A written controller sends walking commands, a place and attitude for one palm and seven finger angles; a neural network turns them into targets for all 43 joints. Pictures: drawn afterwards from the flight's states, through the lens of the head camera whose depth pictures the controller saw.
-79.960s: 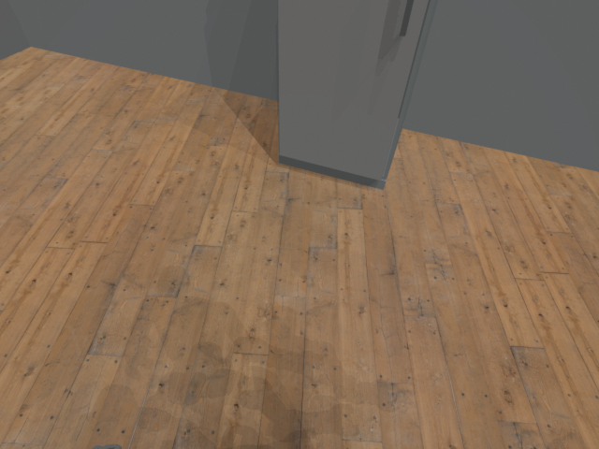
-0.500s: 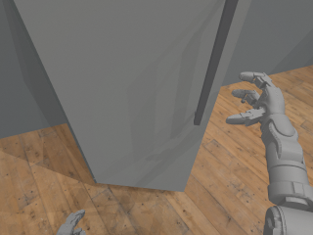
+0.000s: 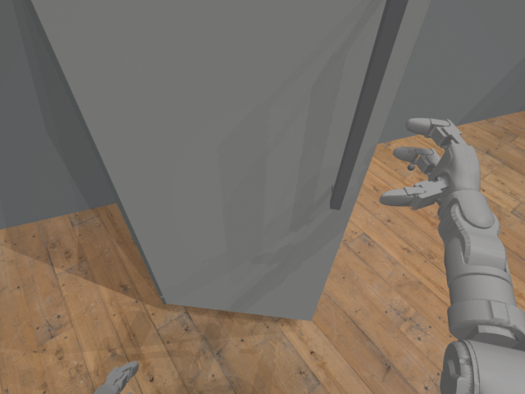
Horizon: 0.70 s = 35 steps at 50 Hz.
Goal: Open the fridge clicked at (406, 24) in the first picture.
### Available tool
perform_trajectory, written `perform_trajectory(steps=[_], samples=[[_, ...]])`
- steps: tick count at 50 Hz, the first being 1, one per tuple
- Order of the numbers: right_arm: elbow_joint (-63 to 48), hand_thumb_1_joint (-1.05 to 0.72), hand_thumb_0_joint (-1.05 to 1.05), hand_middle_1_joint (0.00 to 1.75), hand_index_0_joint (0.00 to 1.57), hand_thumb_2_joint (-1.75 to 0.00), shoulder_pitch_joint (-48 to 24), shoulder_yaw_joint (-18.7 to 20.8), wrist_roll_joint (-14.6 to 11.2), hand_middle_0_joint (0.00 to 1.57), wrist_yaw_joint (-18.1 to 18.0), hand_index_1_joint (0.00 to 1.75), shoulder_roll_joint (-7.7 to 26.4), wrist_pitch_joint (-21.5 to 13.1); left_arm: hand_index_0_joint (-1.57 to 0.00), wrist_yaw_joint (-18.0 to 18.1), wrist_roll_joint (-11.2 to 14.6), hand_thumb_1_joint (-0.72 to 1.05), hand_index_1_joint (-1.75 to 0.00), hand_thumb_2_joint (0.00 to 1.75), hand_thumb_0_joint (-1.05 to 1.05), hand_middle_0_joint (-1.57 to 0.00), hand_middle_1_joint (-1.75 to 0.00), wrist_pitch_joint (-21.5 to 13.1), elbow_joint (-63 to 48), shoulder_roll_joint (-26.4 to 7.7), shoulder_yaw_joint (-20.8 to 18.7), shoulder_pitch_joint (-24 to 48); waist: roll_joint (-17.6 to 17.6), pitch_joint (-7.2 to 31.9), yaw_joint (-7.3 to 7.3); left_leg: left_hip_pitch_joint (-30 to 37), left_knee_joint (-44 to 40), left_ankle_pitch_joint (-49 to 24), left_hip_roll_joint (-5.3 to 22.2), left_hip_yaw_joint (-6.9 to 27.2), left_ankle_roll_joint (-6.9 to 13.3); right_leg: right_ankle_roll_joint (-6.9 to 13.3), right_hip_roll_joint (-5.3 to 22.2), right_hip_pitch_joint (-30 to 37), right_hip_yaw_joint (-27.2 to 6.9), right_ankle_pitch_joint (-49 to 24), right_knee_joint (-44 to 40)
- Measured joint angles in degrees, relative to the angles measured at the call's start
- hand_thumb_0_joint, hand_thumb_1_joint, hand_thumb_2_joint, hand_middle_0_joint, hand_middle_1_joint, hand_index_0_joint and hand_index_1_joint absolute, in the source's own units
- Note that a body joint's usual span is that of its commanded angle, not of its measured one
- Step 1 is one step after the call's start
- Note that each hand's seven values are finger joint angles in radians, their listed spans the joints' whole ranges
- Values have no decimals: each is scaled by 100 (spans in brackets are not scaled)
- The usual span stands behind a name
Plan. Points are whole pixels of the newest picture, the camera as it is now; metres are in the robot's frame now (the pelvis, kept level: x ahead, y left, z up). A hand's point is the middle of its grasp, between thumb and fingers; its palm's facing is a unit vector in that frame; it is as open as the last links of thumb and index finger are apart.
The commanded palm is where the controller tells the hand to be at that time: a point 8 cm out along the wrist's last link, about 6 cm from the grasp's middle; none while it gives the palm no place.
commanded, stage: move the hooked fingers beside the handle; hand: right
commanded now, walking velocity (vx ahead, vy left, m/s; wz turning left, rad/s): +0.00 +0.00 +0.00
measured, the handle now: (358, 116) +0.49 -0.10 +0.20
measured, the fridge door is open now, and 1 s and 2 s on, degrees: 27 27 25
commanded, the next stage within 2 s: feel for the door with the fingertips in 0.40 s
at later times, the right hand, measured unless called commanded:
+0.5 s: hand (405, 164) +0.42 -0.17 +0.17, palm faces +0.04 +1.00 +0.01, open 14.0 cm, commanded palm +0.39 -0.22 +0.16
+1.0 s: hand (374, 161) +0.42 -0.12 +0.17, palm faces +0.03 +1.00 +0.01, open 14.0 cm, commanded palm +0.40 -0.18 +0.16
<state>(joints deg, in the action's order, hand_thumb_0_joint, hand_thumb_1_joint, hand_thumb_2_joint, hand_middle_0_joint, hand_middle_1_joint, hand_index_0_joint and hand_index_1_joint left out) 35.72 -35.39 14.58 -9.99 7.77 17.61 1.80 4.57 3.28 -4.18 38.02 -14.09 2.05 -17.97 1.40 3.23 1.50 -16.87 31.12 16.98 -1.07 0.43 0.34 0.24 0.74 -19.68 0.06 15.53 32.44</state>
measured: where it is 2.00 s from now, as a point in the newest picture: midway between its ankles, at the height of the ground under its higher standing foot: outside the picture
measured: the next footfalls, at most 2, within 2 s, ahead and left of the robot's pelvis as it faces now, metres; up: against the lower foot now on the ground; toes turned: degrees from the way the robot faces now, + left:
none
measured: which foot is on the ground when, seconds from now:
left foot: down 0.00-1.00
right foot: down 0.00-1.00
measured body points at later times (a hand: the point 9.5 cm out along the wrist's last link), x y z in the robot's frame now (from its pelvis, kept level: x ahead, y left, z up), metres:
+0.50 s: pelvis +0.00 +0.00 +0.00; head +0.00 +0.01 +0.45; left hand +0.11 +0.24 -0.11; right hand +0.41 -0.22 +0.17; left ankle -0.01 +0.12 -0.73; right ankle +0.01 -0.12 -0.73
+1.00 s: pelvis +0.00 +0.00 +0.00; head +0.00 +0.01 +0.45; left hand +0.12 +0.24 -0.11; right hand +0.42 -0.18 +0.17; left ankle -0.01 +0.12 -0.73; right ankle +0.01 -0.12 -0.73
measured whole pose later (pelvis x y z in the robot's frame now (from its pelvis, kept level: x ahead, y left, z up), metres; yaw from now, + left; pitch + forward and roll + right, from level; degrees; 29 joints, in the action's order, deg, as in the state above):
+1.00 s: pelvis +0.00 +0.00 +0.00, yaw +0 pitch +3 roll +0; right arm 36.0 -38.1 9.5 -8.0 1.0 11.2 2.2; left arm 3.5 2.4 -3.5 37.7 -12.7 2.4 -15.7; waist 1.8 3.6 1.5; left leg -17.5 32.0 17.2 -0.8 0.4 0.4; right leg 0.2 0.5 -20.0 0.0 15.4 32.7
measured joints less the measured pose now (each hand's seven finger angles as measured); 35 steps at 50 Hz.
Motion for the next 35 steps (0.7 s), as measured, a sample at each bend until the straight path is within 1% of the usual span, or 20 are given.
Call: perform_trajectory(steps=[3, 7, 12, 16, 20, 26, 30, 35], samples=[[-9, 50, -1, 120, 30, -30, -44, -92, -21, 30, 31, 120, -4, 14, -20, 5, 10, 90, -30, 90, 1, -20, -30, -28, -2, -18, -15, 18, 7, 5, -27, -2, 1, 1, 10, -35, 1, -1, -12, -23, -34, -4, 16], [-27, 50, -1, 120, 30, -30, -96, -228, -57, 30, 20, 120, -113, 40, -20, -10, 17, 90, -30, 90, 1, -20, -30, -51, 9, -37, -22, 65, 28, 27, -60, -9, 19, 13, 31, -66, -7, 5, -34, -46, -64, -2, 40], [185, 50, -1, 120, 30, -30, -253, -282, 11, 30, -100, 120, -208, 75, -20, -27, -6, 90, -30, 90, 1, -20, -30, -24, -8, -4, 19, 169, 17, 30, -29, -68, 69, 27, 45, -76, -12, 9, -49, -98, -73, -8, 66], [227, 50, -1, 120, 30, -30, -280, -194, 72, 30, -180, 120, -221, -24, -20, -41, -37, 90, -30, 90, 1, -20, -30, -15, -51, 46, 42, 188, 3, 28, 5, -106, 85, 23, 34, -36, -7, 6, -35, -107, -33, -8, 57], [176, 50, -1, 120, 30, -30, -204, -103, 86, 30, -146, 120, -149, -113, -20, -55, -36, 90, -30, 90, 1, -20, -30, 9, -76, 71, 51, 121, 5, 47, 15, -88, 72, 21, 14, 10, -3, 1, -13, -67, 12, 6, 35], [-35, 50, -1, 120, 30, -30, 28, -76, -15, 30, -21, 120, -114, 20, -20, -54, -4, 90, -30, 90, 1, -20, -30, 75, -55, 27, 31, -9, 39, 71, -30, -15, 32, 27, 12, 14, -5, 5, -10, 0, 16, 20, 9], [-213, 50, -1, 120, 30, -30, 108, -211, -28, 30, -73, 120, -148, 107, -20, -32, 12, 90, -30, 90, 1, -20, -30, 64, -28, 1, -9, -19, 44, 28, -57, 15, 23, 28, 19, -32, -6, 5, -20, -4, -30, 20, 34], [-318, 50, -1, 120, 30, -30, 41, -407, -28, 30, -190, 120, -361, 89, -20, -30, -11, 90, -30, 90, 1, -20, -30, 1, 62, -9, -28, 69, 28, 17, -83, 3, 40, 31, 39, -72, -11, 8, -42, -35, -68, 10, 57]])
